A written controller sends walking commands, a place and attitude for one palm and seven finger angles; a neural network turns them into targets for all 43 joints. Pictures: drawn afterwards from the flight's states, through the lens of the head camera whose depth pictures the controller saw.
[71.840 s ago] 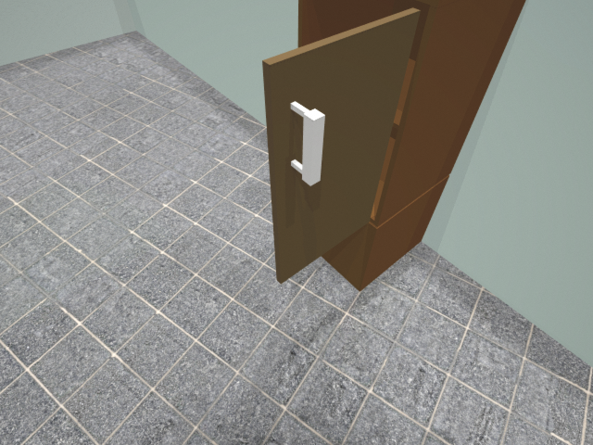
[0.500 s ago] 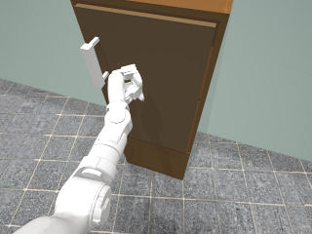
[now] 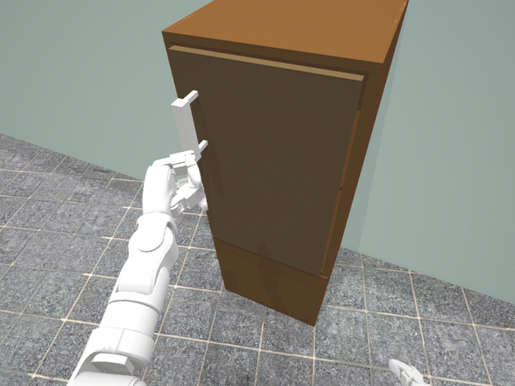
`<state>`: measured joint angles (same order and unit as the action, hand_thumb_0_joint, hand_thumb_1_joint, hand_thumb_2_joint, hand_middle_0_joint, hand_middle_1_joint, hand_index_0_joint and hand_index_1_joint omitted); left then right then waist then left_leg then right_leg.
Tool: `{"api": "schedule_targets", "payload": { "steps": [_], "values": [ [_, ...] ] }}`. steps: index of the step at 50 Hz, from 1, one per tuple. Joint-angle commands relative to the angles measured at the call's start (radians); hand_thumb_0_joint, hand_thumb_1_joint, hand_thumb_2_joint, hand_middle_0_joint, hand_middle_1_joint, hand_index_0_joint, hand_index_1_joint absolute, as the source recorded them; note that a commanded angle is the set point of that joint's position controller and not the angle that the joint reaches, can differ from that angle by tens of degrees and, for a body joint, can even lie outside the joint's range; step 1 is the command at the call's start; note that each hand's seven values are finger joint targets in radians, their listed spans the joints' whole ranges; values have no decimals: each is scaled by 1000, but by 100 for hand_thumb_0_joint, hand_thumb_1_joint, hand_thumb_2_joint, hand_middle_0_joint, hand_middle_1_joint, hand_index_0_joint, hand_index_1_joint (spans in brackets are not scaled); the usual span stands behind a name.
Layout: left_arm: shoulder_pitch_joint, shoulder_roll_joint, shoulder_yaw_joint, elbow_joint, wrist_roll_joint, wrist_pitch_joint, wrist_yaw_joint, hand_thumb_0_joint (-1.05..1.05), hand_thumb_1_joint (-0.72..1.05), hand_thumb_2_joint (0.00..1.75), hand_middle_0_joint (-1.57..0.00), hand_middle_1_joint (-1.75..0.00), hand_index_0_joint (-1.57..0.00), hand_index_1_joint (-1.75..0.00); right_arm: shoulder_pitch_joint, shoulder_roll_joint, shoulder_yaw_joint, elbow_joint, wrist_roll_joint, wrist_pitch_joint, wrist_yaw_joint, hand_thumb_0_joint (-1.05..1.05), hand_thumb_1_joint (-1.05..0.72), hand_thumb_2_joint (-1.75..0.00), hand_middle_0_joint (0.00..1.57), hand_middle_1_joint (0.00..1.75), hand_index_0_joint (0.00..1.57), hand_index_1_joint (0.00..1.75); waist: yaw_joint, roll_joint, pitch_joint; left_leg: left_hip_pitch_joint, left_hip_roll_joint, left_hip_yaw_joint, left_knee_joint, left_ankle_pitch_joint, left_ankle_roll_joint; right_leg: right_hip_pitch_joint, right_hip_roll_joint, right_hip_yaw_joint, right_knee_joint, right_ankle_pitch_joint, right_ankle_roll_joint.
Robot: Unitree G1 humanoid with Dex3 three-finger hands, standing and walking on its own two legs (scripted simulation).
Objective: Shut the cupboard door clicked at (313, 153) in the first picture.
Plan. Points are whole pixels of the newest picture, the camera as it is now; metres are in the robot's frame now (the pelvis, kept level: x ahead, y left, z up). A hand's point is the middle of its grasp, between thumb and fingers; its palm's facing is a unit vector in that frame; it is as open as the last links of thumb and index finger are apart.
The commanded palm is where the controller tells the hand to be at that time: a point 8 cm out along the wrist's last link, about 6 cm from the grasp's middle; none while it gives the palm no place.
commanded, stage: draw the hand back to the body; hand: left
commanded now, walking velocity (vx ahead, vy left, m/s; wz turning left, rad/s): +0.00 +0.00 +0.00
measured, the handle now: (193, 127) +0.57 +0.16 +0.11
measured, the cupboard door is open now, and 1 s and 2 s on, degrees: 0 0 0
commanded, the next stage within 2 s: step back with the hand held close in 1.18 s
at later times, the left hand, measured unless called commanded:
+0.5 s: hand (87, 255) +0.24 +0.22 +0.15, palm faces +0.26 -0.93 -0.26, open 3.9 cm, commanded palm +0.20 +0.27 +0.17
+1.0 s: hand out of the picture +0.17 +0.31 +0.17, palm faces +0.53 -0.76 -0.37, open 7.2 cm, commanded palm +0.13 +0.34 +0.18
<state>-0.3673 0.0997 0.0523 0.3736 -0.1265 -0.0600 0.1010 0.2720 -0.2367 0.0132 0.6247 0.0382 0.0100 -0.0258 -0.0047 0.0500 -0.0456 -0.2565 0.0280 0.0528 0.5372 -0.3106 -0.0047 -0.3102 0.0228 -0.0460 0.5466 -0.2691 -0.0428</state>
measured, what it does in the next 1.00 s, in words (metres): stands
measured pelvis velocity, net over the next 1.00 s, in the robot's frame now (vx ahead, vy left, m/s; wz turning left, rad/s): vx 0.00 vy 0.03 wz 0.04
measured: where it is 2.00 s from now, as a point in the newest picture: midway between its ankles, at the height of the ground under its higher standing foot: outside the picture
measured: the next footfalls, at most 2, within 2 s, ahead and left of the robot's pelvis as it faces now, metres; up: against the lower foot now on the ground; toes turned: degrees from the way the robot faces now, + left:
none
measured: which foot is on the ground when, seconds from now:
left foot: down 0.00-1.00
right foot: down 0.00-1.00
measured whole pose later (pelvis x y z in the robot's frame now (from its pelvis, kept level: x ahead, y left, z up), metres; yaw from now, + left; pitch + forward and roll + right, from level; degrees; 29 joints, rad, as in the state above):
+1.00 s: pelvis +0.00 +0.03 +0.01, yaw +2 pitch -5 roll -1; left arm 0.44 0.32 0.33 -0.35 -0.06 -0.08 0.12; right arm 0.20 -0.24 0.01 0.64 0.01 -0.07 -0.07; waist 0.08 0.07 0.01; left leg -0.08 -0.02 0.03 0.42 -0.27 0.04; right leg -0.10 -0.02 -0.07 0.40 -0.22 0.01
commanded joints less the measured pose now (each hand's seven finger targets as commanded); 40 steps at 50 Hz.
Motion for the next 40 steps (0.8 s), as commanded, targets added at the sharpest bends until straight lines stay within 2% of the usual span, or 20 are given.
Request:
{"api": "schedule_targets", "payload": {
  "steps": [1,3,4,5,6,8,9,10,13,15,20,24,27,29,31,33,37,38,39,40],
  "values": [
    [-310,99,14,-345,-33,1,-63,0,90,90,-127,-147,-127,-147,-152,-93,-24,-168,14,-72,-27,0,-90,-90,20,30,20,30,7,-102,-233,72,-48,5,-67,173,44,174,-27,44,-121,245,37],
    [-232,107,20,-367,-46,37,-86,0,90,90,-122,-141,-122,-141,-170,-96,-18,-176,19,-78,-33,0,-90,-90,20,30,20,30,13,-96,-191,77,-47,-3,-78,159,44,162,-26,38,-135,208,37],
    [-190,129,47,-386,-56,53,-93,0,90,90,-119,-138,-119,-138,-183,-96,-14,-181,21,-79,-35,0,-90,-90,20,30,20,30,28,-104,-181,70,-47,-6,-86,147,42,168,-28,35,-139,182,34],
    [-183,129,39,-416,-57,67,-102,0,90,90,-116,-135,-116,-135,-197,-96,-9,-186,20,-80,-36,0,-90,-90,20,30,20,30,23,-110,-164,72,-48,-10,-92,136,42,160,-29,34,-145,161,34],
    [-123,191,-27,-507,29,8,-74,0,90,90,-113,-132,-113,-132,-212,-78,-7,-183,4,-80,-37,0,-90,-90,20,30,20,30,13,-86,-90,80,-38,-16,-144,127,43,148,-49,60,-187,117,42],
    [-7,217,7,-517,37,-16,-51,0,90,90,-108,-126,-108,-126,-218,-86,-10,-175,-4,-70,-41,0,-90,-90,20,30,20,30,27,-107,-78,99,-33,-22,-163,127,47,173,-42,53,-212,94,40],
    [5,220,10,-545,43,-24,-47,0,90,90,-105,-123,-105,-123,-220,-81,-5,-176,-5,-61,-42,0,-90,-90,20,30,20,30,18,-79,-70,114,-31,-20,-176,132,45,183,-42,52,-215,97,36],
    [4,220,5,-574,50,-34,-44,0,90,90,-102,-120,-102,-120,-223,-77,-1,-179,-9,-58,-43,0,-90,-90,20,30,20,30,17,-86,-70,126,-31,-22,-186,137,44,189,-39,45,-217,104,35],
    [87,283,73,-630,56,-44,-31,0,90,90,-94,-111,-94,-111,-227,-79,-3,-178,-16,-50,-48,0,-90,-90,20,30,20,30,29,-63,-74,146,-27,-28,-205,152,44,223,-34,39,-234,117,30],
    [102,273,69,-694,64,-53,-26,0,90,90,-89,-105,-89,-105,-233,-70,3,-184,-18,-48,-48,0,-90,-90,20,30,20,30,25,0,-89,168,-29,-29,-215,168,37,239,-34,34,-230,135,25],
    [267,280,97,-788,67,-57,-19,0,90,90,-75,-90,-75,-90,-228,-75,1,-190,-28,-58,-47,0,-90,-90,20,30,20,30,35,16,-82,183,-21,-46,-222,236,25,263,-26,15,-217,198,20],
    [384,301,144,-814,64,-53,-15,0,90,90,-64,-78,-64,-78,-227,-81,-5,-191,-29,-57,-46,0,-90,-90,20,30,20,30,39,-33,-31,156,-13,-61,-233,228,20,260,-23,10,-220,177,21],
    [455,330,199,-855,65,-60,-7,0,90,90,-56,-69,-56,-69,-226,-81,-9,-187,-32,-63,-46,0,-90,-90,20,30,20,30,48,-12,-37,153,-13,-61,-224,245,17,266,-24,8,-212,191,19],
    [510,359,246,-896,64,-65,-2,0,90,90,-50,-63,-50,-63,-220,-82,-14,-185,-33,-69,-45,0,-90,-90,20,30,20,30,56,20,-71,155,-12,-62,-215,290,12,295,-26,11,-200,226,17],
    [573,368,277,-903,62,-66,3,0,90,90,-45,-57,-45,-57,-218,-81,-17,-183,-33,-75,-43,0,-90,-90,20,30,20,30,60,-1,-49,143,-9,-63,-208,310,8,286,-26,6,-194,236,19],
    [627,403,327,-920,61,-68,7,0,90,90,-39,-51,-39,-51,-219,-88,-23,-177,-34,-84,-44,0,-90,-90,20,30,20,30,66,9,-38,134,-6,-63,-205,320,8,284,-25,9,-199,240,20],
    [692,420,380,-956,57,-74,17,0,90,90,-28,-39,-28,-39,-208,-87,-30,-172,-29,-100,-44,0,-90,-90,20,30,20,30,67,22,-17,124,-2,-66,-202,309,3,266,-26,6,-193,212,21],
    [721,441,406,-954,59,-74,19,0,90,90,-25,-36,-25,-36,-212,-91,-33,-168,-30,-108,-45,0,-90,-90,20,30,20,30,72,47,-3,118,1,-63,-203,306,3,263,-25,10,-200,210,21],
    [726,447,423,-974,56,-78,23,0,90,90,-23,-33,-23,-33,-202,-88,-34,-170,-29,-112,-45,0,-90,-90,20,30,20,30,71,47,-24,117,-1,-68,-205,306,-1,277,-29,7,-189,207,21],
    [762,453,440,-959,55,-80,26,0,90,90,-20,-30,-20,-30,-202,-88,-36,-165,-28,-115,-47,0,-90,-90,20,30,20,30,74,31,-8,114,2,-66,-203,304,-1,265,-27,7,-190,203,21]
  ]
}}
